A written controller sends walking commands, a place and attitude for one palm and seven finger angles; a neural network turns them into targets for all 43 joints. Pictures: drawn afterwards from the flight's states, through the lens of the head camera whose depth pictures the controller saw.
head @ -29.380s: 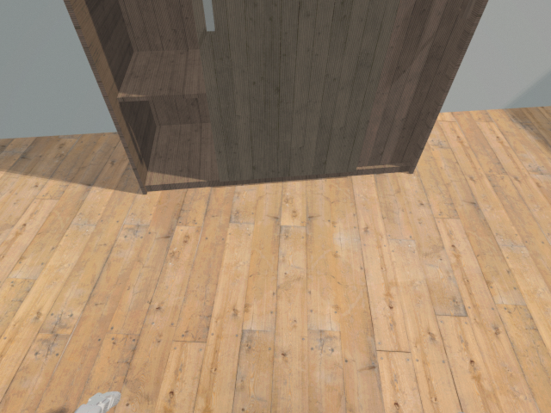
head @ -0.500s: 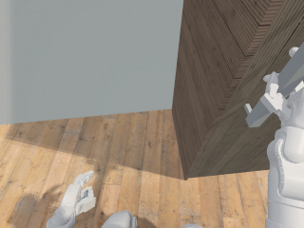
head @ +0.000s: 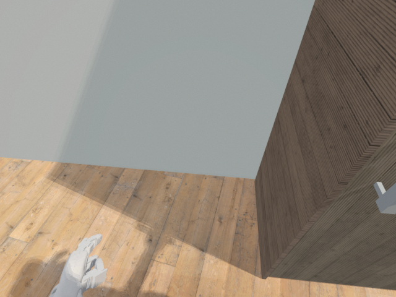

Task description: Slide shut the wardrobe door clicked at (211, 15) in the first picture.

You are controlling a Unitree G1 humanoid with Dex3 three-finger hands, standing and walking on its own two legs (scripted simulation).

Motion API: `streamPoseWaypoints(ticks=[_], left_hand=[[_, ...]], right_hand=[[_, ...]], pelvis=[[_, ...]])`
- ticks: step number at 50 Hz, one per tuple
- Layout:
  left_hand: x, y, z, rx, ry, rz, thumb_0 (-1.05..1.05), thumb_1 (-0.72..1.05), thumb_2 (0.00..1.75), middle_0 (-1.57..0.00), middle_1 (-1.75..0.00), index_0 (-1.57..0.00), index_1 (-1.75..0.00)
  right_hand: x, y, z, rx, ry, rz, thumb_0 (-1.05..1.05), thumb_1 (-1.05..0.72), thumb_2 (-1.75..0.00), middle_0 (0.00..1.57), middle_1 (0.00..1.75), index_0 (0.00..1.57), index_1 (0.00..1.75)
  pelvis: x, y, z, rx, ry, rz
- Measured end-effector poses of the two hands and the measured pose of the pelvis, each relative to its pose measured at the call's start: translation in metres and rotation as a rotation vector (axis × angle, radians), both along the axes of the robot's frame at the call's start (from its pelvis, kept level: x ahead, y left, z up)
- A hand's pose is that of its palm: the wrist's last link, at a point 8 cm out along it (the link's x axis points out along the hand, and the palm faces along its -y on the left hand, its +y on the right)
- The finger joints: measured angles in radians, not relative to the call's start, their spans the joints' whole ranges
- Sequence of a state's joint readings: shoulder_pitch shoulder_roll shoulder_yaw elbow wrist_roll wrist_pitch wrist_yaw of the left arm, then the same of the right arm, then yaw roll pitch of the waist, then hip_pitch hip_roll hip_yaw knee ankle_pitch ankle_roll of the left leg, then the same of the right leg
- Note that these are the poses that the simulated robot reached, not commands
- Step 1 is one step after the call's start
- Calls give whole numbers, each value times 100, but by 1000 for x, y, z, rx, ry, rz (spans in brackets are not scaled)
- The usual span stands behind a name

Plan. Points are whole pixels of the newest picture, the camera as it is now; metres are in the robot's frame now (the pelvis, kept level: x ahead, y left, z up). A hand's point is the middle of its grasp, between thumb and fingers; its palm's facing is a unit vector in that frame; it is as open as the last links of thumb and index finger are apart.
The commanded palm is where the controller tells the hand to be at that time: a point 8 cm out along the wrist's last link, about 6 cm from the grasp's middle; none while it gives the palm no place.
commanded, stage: stop walking and hold the door there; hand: right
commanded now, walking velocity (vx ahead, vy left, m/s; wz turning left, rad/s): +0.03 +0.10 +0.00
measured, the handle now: out of the picture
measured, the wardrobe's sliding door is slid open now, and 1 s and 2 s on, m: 0.00 0.00 0.00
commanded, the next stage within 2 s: none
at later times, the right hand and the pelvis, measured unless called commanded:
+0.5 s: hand out of the picture +0.30 -0.33 +0.18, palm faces +0.62 +0.75 -0.23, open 7.3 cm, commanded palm +0.25 -0.33 +0.17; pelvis -0.01 +0.01 +0.01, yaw +5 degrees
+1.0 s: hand out of the picture +0.30 -0.33 +0.18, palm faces +0.62 +0.74 -0.26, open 7.3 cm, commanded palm +0.25 -0.34 +0.17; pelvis +0.01 +0.00 +0.01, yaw +4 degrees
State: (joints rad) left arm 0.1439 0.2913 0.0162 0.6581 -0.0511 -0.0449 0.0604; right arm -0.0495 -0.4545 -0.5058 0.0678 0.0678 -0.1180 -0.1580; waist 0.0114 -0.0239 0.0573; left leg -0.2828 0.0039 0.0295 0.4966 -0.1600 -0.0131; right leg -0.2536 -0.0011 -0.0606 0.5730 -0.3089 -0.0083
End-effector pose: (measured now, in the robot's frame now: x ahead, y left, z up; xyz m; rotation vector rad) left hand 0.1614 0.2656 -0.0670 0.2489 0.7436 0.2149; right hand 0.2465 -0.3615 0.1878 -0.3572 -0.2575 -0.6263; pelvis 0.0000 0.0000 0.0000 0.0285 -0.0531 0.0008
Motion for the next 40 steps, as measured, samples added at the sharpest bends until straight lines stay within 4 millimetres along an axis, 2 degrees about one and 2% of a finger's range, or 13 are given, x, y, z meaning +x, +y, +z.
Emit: streamPoseWaypoints(ticks=[3,8,14,20,33,40], left_hand=[[-25,2,6,22,10,50,1,91,90,-20,-30,-20,-30],[-60,-11,6,-7,37,83,1,91,90,-19,-30,-20,-30],[-78,-28,-7,-66,73,62,1,90,90,-20,-30,-20,-30],[-75,-26,-15,-95,69,50,1,90,90,-20,-30,-21,-30],[-41,13,0,-14,14,67,1,90,90,-20,-30,-20,-30],[-24,11,5,-14,-15,61,1,90,90,-20,-30,-20,-30]], right_hand=[[1,2,-3,46,-32,22,-16,-58,-81,45,140,14,125],[1,4,-1,89,-16,28,-13,-61,-80,45,140,12,127],[0,5,0,63,10,18,-14,-62,-79,45,140,10,129],[-1,6,2,62,49,-13,-15,-62,-76,45,140,11,129],[-1,6,2,47,45,-35,-16,-58,-79,45,140,15,129],[-1,6,2,46,46,-40,-17,-58,-79,45,140,15,129]], pelvis=[[-3,-6,2,-11,-15,29],[-3,-10,14,6,-5,42],[-7,-5,13,-26,7,78],[-12,1,13,-26,9,76],[-1,9,13,-19,42,77],[4,9,13,-20,43,75]])
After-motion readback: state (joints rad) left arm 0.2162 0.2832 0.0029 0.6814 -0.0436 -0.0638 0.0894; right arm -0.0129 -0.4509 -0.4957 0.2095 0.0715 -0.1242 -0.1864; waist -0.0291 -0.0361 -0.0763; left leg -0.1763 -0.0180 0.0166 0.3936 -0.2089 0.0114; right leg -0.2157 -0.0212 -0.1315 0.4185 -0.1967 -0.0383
